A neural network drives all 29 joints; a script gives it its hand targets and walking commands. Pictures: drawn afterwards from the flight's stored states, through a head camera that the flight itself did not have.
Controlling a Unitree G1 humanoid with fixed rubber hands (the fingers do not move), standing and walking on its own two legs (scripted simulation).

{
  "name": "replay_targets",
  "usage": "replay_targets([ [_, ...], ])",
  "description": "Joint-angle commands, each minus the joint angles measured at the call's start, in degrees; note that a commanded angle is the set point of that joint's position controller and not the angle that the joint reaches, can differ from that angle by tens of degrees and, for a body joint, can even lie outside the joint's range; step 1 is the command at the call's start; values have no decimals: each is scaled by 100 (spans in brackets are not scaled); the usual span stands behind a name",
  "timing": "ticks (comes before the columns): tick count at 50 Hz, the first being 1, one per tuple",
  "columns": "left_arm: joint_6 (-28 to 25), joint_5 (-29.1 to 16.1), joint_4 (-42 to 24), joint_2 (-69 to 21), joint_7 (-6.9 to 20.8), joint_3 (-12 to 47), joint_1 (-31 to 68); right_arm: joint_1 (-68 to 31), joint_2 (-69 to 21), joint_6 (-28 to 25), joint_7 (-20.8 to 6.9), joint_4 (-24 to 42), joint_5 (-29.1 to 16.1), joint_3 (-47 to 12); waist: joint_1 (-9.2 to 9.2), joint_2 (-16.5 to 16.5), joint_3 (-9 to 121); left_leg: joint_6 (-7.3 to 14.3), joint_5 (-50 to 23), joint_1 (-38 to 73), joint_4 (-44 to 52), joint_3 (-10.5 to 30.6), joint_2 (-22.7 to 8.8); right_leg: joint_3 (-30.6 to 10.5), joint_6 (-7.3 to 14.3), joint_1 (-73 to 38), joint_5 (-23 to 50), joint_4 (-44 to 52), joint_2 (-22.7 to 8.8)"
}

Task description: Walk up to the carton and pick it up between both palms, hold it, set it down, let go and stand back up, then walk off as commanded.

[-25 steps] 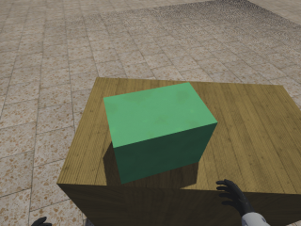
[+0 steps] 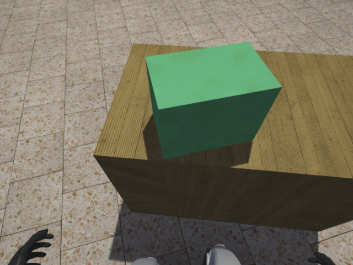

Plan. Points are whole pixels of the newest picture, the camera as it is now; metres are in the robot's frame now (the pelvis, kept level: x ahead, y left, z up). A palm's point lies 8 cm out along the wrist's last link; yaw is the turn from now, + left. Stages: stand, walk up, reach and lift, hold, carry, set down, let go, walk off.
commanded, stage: walk off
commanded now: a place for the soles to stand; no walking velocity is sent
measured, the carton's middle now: (204, 102) +0.53 -0.04 +0.01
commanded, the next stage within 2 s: none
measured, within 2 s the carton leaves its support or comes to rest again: neither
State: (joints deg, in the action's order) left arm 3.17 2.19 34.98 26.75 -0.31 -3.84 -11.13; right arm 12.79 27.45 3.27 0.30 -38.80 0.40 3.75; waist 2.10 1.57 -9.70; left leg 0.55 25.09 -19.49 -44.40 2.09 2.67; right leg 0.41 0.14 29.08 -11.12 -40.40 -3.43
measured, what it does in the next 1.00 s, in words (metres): walks backwards: right foot, then left foot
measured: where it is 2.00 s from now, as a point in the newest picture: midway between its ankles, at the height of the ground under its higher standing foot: outside the picture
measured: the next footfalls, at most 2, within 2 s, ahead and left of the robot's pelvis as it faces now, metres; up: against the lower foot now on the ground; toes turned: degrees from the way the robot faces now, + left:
right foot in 0.50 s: -0.15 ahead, -0.14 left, +0.00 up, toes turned -2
left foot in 0.94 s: -0.23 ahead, +0.09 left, +0.00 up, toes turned -4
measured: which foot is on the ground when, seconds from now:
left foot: down 0.00-0.52, up 0.54-0.92, down 0.94-1.00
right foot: down 0.00-0.02, up 0.04-0.48, down 0.50-0.96, up 0.98-1.00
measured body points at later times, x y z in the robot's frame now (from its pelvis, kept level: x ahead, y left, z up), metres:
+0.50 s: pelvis -0.14 -0.02 +0.00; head -0.07 -0.02 +0.45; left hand +0.00 +0.30 -0.11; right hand -0.07 -0.36 -0.09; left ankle -0.01 +0.11 -0.71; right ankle -0.19 -0.14 -0.71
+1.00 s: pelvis -0.27 -0.01 +0.01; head -0.20 -0.01 +0.45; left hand -0.11 +0.30 -0.09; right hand -0.18 -0.34 -0.09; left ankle -0.27 +0.09 -0.71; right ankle -0.20 -0.14 -0.70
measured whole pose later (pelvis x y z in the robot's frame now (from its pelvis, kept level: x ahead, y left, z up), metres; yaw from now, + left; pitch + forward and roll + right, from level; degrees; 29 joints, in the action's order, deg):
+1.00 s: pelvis -0.27 -0.01 +0.01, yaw -2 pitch -2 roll +1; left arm 4.2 0.4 42.0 24.2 -0.3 -4.5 -6.4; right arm 10.9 23.6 1.5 0.6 -46.2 0.4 2.3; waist 0.1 -2.9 -10.0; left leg 2.0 20.2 -15.5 -38.0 0.7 3.7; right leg -2.9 0.7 25.6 -19.5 -44.2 0.0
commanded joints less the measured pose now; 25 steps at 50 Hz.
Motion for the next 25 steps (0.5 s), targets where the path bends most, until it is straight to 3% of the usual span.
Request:
replay_targets([
  [1, 60, -164, -200, 586, -56, -219, -126, 577, 1083, -208, 29, 92, 201, 349, -266, 551, 1204, 276, -330, 918, 2388, 1947, -1257, -459, 344, 559, -1706, -754, 271],
  [2, 65, -209, -140, 569, -103, -246, -59, 241, 1419, -218, 48, 186, 233, 357, -192, 907, 966, 739, -1205, 405, 2272, 2879, -2230, -546, 164, 846, -2348, -1868, 848],
  [3, 55, -189, -123, 957, -168, -388, 364, 353, 1837, -234, 74, 98, 217, 452, -605, 1271, 883, 1293, -1068, -325, 2645, 3702, -2584, -1160, 173, 475, -2601, -2668, 929],
  [4, 40, -168, 89, 1098, -156, -442, 338, 120, 1647, -267, 126, 118, 234, 399, -468, 884, 587, 1185, -1071, -514, 2559, 3336, -2412, -1483, 233, 327, -2174, -2904, 849],
  [5, 33, -221, 317, 1053, -130, -428, 179, -83, 1303, -293, 137, 70, 252, 302, -229, 497, 439, 819, -1275, -363, 2353, 2464, -1968, -1560, 263, 350, -1724, -2894, 853],
  [6, 39, -245, 507, 974, -122, -393, -200, -383, 1059, -299, 137, 6, 263, 197, 62, 337, 533, 502, -1670, 12, 2033, 1705, -1567, -1538, 249, 562, -1418, -3007, 1020],
  [7, 49, -255, 596, 905, -113, -366, -407, -392, 954, -299, 167, -105, 227, 186, 57, 372, 585, 382, -1803, 358, 1952, 1397, -1458, -1413, 153, 700, -1252, -3026, 1139],
  [8, 56, -257, 626, 945, -110, -374, -503, -252, 934, -305, 180, -130, 171, 198, -51, 414, 742, 353, -1682, 660, 1983, 1371, -1416, -1313, 70, 529, -1249, -2960, 1188],
  [10, 26, -232, 636, 976, -77, -409, -307, 100, 904, -302, 184, -206, 83, 229, -298, 544, 905, 601, -1734, 1070, 1923, 1468, -1473, -1261, -34, 379, -1396, -2847, 1165],
  [15, -10, -132, 661, 855, 12, -432, -176, 277, 958, -253, 150, -225, 45, 309, -589, 1036, 886, 1212, -1001, 1242, 1966, 1617, -1725, -1062, -89, 315, -1665, -2109, 1023],
  [18, -29, -141, 743, 738, 46, -403, -210, 287, 983, -214, 125, -240, 55, 352, -628, 1233, 971, 1263, -1342, 1214, 1878, 1559, -1805, -839, -43, -48, -1943, -1295, 874],
  [21, -44, -149, 865, 670, 78, -401, -489, 24, 1045, -154, 93, -199, 49, 375, -511, 1380, 1126, 1192, -1483, 836, 1829, 1364, -1812, -338, 8, -822, -1995, -246, 706],
  [23, -75, -166, 1075, 531, 86, -408, -867, -236, 1041, -93, 75, -213, -5, 376, -267, 1223, 1247, 895, -1348, 270, 1549, 890, -1555, -14, 57, -1856, -1022, 1130, 751],
  [24, -89, -160, 1144, 563, 73, -428, -1038, -333, 883, -66, 79, -208, -43, 329, -125, 956, 1353, 678, -1086, -96, 1231, 570, -1280, -119, 143, -2374, -600, 1580, 661],
  [25, -110, -111, 1076, 765, 61, -482, -985, -246, 663, -43, 95, -223, -65, 260, -65, -56, 1250, 475, -472, -805, 433, 218, -717, -1182, 332, -2514, -748, 2114, 129],
])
